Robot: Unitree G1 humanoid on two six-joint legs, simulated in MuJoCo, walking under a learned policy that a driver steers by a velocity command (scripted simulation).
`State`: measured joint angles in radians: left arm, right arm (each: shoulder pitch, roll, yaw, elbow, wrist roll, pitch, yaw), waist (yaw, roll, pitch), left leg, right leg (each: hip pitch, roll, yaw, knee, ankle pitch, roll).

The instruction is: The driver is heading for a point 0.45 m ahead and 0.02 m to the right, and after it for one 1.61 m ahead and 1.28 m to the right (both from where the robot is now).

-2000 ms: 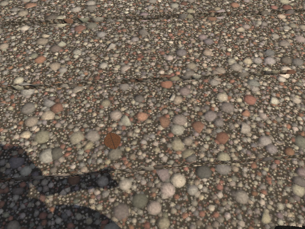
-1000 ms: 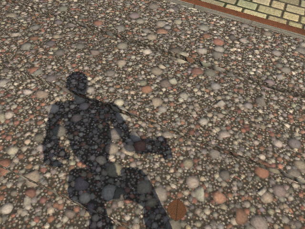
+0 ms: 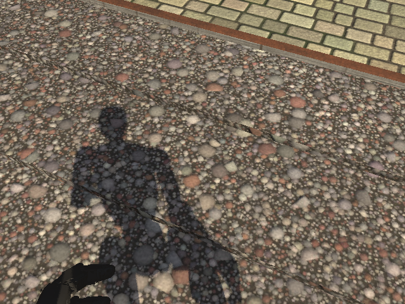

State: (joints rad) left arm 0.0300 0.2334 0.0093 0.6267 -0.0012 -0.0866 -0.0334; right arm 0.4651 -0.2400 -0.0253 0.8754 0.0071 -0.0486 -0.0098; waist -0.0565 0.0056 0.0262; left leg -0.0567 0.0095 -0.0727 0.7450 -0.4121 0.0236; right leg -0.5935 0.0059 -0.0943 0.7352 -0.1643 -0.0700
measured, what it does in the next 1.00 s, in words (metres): climbs, turning right: left foot, then right foot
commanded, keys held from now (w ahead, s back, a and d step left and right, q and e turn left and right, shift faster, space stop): w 0.42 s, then e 0.58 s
